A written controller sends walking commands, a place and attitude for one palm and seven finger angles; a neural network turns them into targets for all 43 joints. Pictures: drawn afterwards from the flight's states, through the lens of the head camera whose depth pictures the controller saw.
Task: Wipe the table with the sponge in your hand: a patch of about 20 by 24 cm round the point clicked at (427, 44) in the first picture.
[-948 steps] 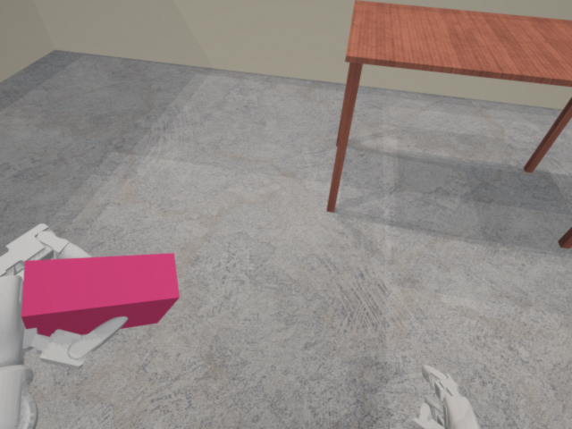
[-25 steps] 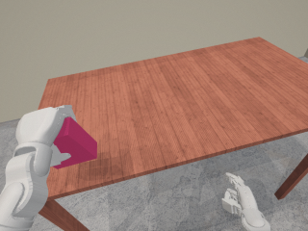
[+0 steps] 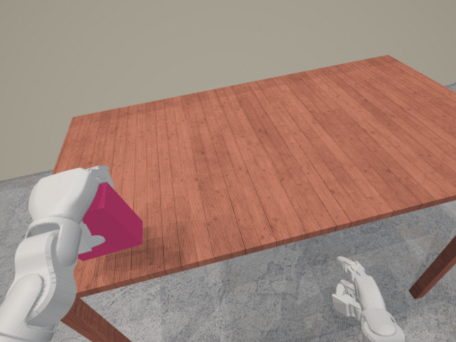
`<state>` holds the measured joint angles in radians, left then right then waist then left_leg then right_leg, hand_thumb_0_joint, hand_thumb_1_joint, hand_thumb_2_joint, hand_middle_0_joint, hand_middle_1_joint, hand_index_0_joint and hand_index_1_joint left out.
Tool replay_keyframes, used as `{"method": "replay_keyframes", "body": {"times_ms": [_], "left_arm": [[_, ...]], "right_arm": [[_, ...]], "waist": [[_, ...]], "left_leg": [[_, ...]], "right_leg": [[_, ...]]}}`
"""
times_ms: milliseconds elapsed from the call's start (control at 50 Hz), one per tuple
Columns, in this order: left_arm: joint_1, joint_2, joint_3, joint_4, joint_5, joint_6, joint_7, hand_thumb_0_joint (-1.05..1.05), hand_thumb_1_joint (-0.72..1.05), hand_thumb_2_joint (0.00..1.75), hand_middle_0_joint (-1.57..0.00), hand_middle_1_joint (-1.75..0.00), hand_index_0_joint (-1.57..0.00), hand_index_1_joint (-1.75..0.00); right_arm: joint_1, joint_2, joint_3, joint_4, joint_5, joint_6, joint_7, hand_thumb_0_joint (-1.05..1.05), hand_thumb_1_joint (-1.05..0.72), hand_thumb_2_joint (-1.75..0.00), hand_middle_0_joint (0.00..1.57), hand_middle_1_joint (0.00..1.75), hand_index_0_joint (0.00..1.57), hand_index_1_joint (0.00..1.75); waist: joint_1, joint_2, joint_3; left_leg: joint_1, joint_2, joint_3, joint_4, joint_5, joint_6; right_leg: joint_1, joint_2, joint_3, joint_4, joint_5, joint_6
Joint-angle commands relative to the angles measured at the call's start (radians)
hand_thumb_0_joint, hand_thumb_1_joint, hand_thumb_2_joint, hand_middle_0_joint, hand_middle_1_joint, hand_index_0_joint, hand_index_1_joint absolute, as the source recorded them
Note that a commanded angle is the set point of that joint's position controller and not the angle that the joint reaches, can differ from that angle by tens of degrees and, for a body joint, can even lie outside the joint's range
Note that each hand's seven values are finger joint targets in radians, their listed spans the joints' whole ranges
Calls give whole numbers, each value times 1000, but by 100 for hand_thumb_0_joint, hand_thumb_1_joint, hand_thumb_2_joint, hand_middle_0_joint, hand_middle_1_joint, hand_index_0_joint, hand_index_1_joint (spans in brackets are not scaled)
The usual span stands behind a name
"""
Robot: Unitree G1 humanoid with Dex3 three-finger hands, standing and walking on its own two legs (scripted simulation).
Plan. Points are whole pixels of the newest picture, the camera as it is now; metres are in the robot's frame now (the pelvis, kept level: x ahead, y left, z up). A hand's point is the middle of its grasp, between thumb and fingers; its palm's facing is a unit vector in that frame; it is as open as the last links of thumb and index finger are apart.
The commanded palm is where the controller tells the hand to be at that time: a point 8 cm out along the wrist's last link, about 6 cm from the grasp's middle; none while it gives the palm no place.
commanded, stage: move the sponge above the wiping area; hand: left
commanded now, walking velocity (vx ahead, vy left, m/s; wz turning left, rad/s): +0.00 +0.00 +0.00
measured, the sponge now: (101, 230) +0.24 +0.28 +0.09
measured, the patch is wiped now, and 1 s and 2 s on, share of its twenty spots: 0.00 0.00 0.00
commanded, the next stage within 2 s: lower the sponge onto the table in 1.98 s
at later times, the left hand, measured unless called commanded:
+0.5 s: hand (95, 210) +0.26 +0.28 +0.13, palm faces +0.05 -0.07 -1.00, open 9.2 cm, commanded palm +0.23 +0.28 +0.20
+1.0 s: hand (99, 201) +0.28 +0.29 +0.12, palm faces +0.06 -0.07 -1.00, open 9.2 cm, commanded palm +0.25 +0.29 +0.20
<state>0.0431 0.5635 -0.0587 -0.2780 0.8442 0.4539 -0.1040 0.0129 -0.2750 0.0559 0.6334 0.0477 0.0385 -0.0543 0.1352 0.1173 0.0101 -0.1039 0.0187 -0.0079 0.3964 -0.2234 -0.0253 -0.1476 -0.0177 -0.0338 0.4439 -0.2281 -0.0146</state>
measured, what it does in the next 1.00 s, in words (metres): stands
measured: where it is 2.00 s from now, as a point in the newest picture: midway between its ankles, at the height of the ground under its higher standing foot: outside the picture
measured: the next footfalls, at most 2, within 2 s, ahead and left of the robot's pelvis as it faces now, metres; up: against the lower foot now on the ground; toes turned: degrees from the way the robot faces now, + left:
none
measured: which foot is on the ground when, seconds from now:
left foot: down 0.00-1.00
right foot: down 0.00-1.00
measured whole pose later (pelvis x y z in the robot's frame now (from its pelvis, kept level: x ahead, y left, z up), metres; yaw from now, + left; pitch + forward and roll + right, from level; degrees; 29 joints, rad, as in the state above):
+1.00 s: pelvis +0.01 +0.01 +0.00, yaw +0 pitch -3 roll +0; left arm -0.07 0.53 -0.06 -0.05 0.88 0.35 -0.06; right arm 0.05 -0.27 0.04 0.65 0.05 0.03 -0.06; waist 0.11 0.10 0.01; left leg -0.11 0.02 -0.01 0.39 -0.23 -0.02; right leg -0.15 -0.02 -0.03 0.42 -0.22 -0.01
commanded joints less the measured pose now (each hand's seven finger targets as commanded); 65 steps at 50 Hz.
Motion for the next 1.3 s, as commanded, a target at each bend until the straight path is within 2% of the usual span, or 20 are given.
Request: {"method": "replay_keyframes", "body": {"times_ms": [0, 20, 80, 120, 140, 220, 340, 500, 520, 540, 620, 640, 720, 840, 920, 940, 980, 1040, 1120, 1280], "left_arm": [[-287, 245, 165, -160, 54, -34, 48, 0, 10, 130, -120, -160, -120, -160], [-303, 265, 187, -191, 53, -32, 53, 0, 10, 130, -120, -160, -120, -160], [-268, 248, 188, -126, 43, -42, 65, 0, 10, 130, -120, -160, -120, -160], [-245, 300, 246, -135, 38, -32, 73, 0, 10, 130, -120, -160, -120, -160], [-285, 248, 195, -106, 41, -29, 72, 0, 10, 130, -120, -160, -120, -160], [-317, 282, 206, -63, 36, -25, 59, 0, 10, 130, -120, -160, -120, -160], [-386, 240, 150, -44, 40, -92, 40, 0, 10, 130, -120, -160, -120, -160], [-363, 248, 194, 3, 47, -116, 99, 0, 10, 130, -120, -160, -120, -160], [-382, 287, 229, -6, 52, -105, 107, 0, 10, 130, -120, -160, -120, -160], [-403, 230, 174, 17, 54, -95, 111, 0, 10, 130, -120, -160, -120, -160], [-394, 228, 164, -12, 57, -73, 104, 0, 10, 130, -120, -160, -120, -160], [-388, 200, 141, 12, 57, -70, 102, 0, 10, 130, -120, -160, -120, -160], [-406, 237, 158, 51, 66, -52, 80, 0, 10, 130, -120, -160, -120, -160], [-512, 241, 144, 60, 80, -98, 78, 0, 10, 130, -120, -160, -120, -160], [-414, 245, 177, -25, 67, -119, 87, 0, 10, 130, -120, -160, -120, -160], [-399, 193, 141, -1, 63, -115, 92, 0, 10, 130, -120, -160, -120, -160], [-328, 228, 183, 31, 58, -94, 94, 0, 10, 130, -120, -160, -120, -160], [-377, 204, 154, -14, 60, -61, 95, 0, 10, 130, -120, -160, -120, -160], [-381, 249, 175, -28, 57, -42, 76, 0, 10, 130, -120, -160, -120, -160], [-359, 215, 145, -48, 58, -87, 61, 0, 10, 130, -120, -160, -120, -160]], "right_arm": [[-208, -76, -37, -177, -4, -54, -3, 0, -90, -90, 20, 30, 20, 30], [-256, -66, -26, -195, 0, -63, -3, 0, -90, -90, 20, 30, 20, 30], [-200, -76, -41, -174, -5, -57, -2, 0, -90, -90, 20, 30, 20, 30], [-245, -74, -32, -183, -1, -60, 0, 0, -90, -90, 20, 30, 20, 30], [-215, -71, -32, -178, -2, -59, -1, 0, -90, -90, 20, 30, 20, 30], [-245, -80, -29, -177, 7, -58, -9, 0, -90, -90, 20, 30, 20, 30], [-193, -74, -33, -173, 2, -81, -23, 0, -90, -90, 20, 30, 20, 30], [-166, -84, -54, -152, -3, -73, -16, 0, -90, -90, 20, 30, 20, 30], [-210, -80, -43, -160, 3, -78, -16, 0, -90, -90, 20, 30, 20, 30], [-184, -77, -43, -160, 0, -77, -15, 0, -90, -90, 20, 30, 20, 30], [-231, -77, -41, -170, 8, -74, -9, 0, -90, -90, 20, 30, 20, 30], [-193, -78, -45, -162, 2, -76, -9, 0, -90, -90, 20, 30, 20, 30], [-219, -85, -39, -159, 10, -59, -11, 0, -90, -90, 20, 30, 20, 30], [-173, -82, -40, -157, 6, -68, -21, 0, -90, -90, 20, 30, 20, 30], [-195, -74, -41, -173, 3, -69, -7, 0, -90, -90, 20, 30, 20, 30], [-162, -70, -43, -167, -2, -71, -5, 0, -90, -90, 20, 30, 20, 30], [-152, -91, -56, -150, -2, -53, 2, 0, -90, -90, 20, 30, 20, 30], [-179, -80, -43, -172, 3, -51, 5, 0, -90, -90, 20, 30, 20, 30], [-215, -86, -38, -174, 9, -44, 0, 0, -90, -90, 20, 30, 20, 30], [-152, -88, -50, -158, -3, -50, -2, 0, -90, -90, 20, 30, 20, 30]], "waist": [[-1, -60, -212], [8, -47, -207], [3, -68, -214], [17, -60, -207], [-1, -85, -205], [-7, -67, -167], [-26, -63, -207], [-8, -53, -207], [-1, -46, -201], [-10, -60, -210], [0, -23, -224], [-8, -60, -245], [-18, -79, -184], [-26, -57, -256], [-5, -3, -264], [-13, -43, -269], [-8, -52, -228], [-10, -56, -243], [-14, -48, -214], [-21, -62, -237]], "left_leg": [[4, -48, 1, -43, 242, 58], [11, -50, -5, -45, 231, 59], [1, -48, 8, -40, 254, 58], [-3, -53, 4, -36, 240, 57], [-17, -49, 21, -32, 237, 56], [-20, -54, 9, -39, 178, 58], [-2, -55, 21, -27, 173, 63], [-5, -49, 16, -47, 204, 55], [-3, -52, 10, -49, 192, 55], [-15, -50, 24, -48, 198, 55], [4, -53, 9, -55, 202, 56], [-1, -52, 23, -42, 222, 59], [-13, -50, 10, -54, 182, 61], [7, -56, 17, -43, 208, 63], [34, -53, 3, -39, 286, 61], [21, -49, 16, -32, 296, 61], [2, -44, 10, -39, 302, 57], [-4, -48, 19, -35, 298, 58], [4, -49, 5, -41, 262, 61], [26, -45, 2, -32, 308, 62]], "right_leg": [[89, 22, 39, -70, 153, -42], [83, 34, 73, -72, 132, -55], [102, 21, 39, -69, 176, -42], [98, 30, 82, -71, 159, -52], [93, 18, 41, -65, 156, -40], [56, 28, 77, -88, 91, -45], [55, 17, 31, -85, 82, -34], [81, 21, 20, -88, 123, -39], [74, 32, 57, -92, 95, -52], [81, 20, 18, -82, 104, -42], [86, 32, 41, -81, 109, -52], [96, 21, 13, -70, 136, -43], [62, 33, 41, -89, 103, -47], [87, 25, 5, -77, 123, -45], [109, 36, 32, -70, 204, -57], [111, 26, 1, -59, 214, -47], [112, 27, 3, -67, 235, -44], [113, 23, 0, -55, 222, -45], [91, 35, 30, -70, 191, -50], [100, 30, 4, -68, 238, -43]]}}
